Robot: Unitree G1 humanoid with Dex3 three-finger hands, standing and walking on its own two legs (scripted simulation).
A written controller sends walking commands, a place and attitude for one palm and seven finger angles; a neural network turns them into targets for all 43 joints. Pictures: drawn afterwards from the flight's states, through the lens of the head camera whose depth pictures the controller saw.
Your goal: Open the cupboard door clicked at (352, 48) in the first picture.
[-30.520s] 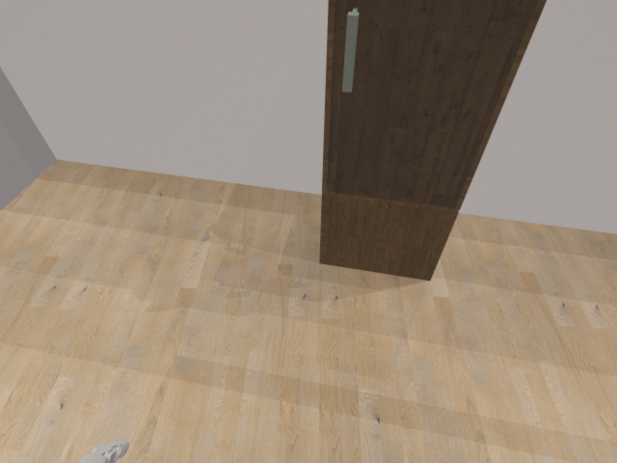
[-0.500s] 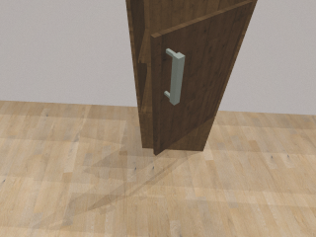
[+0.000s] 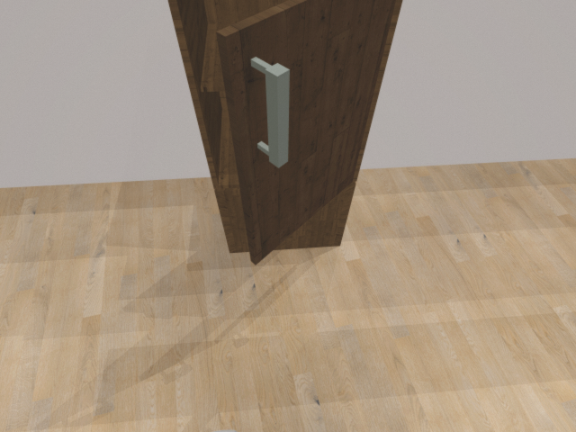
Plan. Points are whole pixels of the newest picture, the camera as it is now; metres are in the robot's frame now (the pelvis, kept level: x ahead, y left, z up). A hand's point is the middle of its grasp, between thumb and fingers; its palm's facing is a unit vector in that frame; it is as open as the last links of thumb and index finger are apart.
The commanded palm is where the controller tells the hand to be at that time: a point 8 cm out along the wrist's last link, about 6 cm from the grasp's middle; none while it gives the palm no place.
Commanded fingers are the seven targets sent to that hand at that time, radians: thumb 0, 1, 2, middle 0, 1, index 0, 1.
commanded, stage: walk to a spot facing it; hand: left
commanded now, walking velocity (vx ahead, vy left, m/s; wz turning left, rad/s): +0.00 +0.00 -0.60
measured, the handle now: (269, 115) +0.54 +0.07 +0.13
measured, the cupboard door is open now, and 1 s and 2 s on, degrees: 41 41 41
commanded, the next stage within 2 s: none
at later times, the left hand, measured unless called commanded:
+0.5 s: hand out of the picture +0.09 +0.15 -0.16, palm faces -0.19 -0.95 -0.24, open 7.3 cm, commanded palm none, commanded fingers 0.00 0.90 0.90 -0.20 -0.30 -0.20 -0.30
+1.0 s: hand (241, 371) +0.22 +0.10 -0.16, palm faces -0.54 -0.79 -0.29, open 7.3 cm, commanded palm none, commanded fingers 0.00 0.90 0.90 -0.20 -0.30 -0.20 -0.30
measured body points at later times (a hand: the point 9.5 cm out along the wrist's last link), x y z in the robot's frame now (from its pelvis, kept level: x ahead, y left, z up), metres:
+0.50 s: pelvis +0.00 -0.02 +0.01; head +0.06 -0.04 +0.45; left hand +0.10 +0.20 -0.14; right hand +0.06 -0.30 -0.13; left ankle +0.02 +0.12 -0.68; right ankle -0.02 -0.12 -0.73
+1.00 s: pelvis +0.01 -0.02 -0.01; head +0.05 -0.06 +0.44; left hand +0.25 +0.14 -0.14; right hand -0.11 -0.26 -0.16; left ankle +0.04 +0.12 -0.71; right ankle -0.06 -0.13 -0.74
